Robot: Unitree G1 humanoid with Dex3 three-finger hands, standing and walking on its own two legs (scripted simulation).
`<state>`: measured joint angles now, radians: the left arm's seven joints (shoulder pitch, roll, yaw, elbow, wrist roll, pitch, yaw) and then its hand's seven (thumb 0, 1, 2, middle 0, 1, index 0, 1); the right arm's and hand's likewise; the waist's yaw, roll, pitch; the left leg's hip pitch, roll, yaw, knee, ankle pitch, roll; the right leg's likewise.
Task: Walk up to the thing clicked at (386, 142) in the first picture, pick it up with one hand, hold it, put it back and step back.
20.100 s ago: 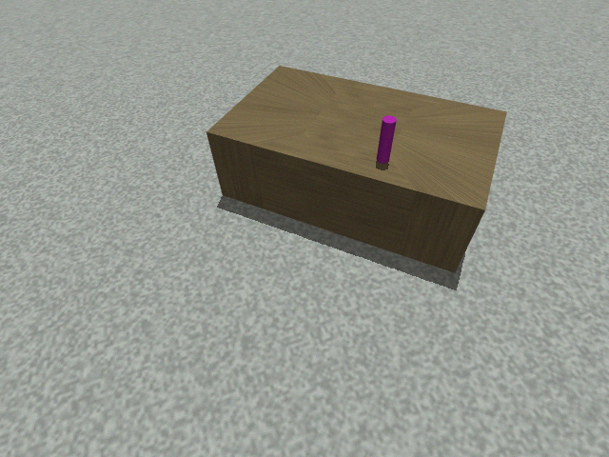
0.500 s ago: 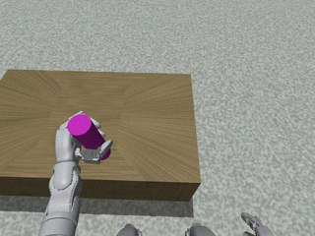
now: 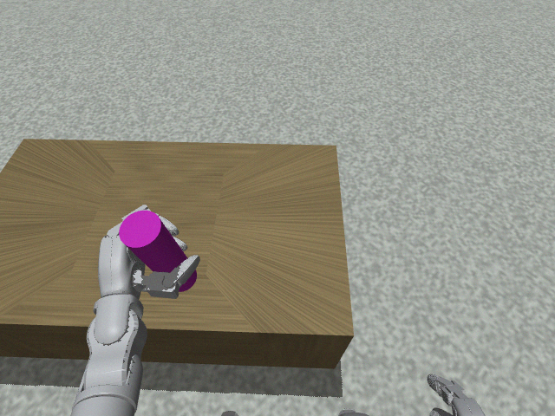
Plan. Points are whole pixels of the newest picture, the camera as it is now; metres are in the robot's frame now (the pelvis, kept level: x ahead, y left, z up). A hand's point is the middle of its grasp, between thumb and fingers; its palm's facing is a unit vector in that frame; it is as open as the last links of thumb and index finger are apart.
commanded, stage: hold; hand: left
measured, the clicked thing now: (164, 256) +0.34 +0.17 +0.05
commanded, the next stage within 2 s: none
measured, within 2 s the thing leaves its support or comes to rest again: neither
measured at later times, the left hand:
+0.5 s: hand (159, 256) +0.33 +0.17 +0.06, palm faces +0.13 -0.99 -0.03, open 7.7 cm
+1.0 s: hand (163, 254) +0.33 +0.16 +0.07, palm faces +0.13 -0.99 -0.02, open 7.7 cm
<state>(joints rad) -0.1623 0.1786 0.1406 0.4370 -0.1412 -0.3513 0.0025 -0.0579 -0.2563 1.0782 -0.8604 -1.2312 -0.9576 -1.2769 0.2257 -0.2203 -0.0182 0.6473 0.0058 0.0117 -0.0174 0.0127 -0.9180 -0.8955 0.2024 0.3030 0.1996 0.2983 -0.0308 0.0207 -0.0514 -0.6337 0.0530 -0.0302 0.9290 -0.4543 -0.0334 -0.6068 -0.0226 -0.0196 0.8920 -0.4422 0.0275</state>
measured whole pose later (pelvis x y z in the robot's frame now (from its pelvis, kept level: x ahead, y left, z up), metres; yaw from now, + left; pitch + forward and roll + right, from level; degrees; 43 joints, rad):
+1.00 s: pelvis +0.00 +0.00 +0.01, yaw +0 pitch +6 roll -1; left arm -0.14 0.17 0.13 0.41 -0.14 -0.33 0.00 -0.06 -0.25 1.08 -0.85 -1.25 -0.95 -1.29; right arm 0.22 -0.22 -0.02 0.65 0.01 0.00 -0.02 0.01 -0.92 -0.90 0.20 0.30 0.20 0.30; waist -0.02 0.02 -0.02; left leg -0.52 0.05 -0.02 0.83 -0.41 -0.03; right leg -0.50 -0.03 -0.02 0.81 -0.40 0.03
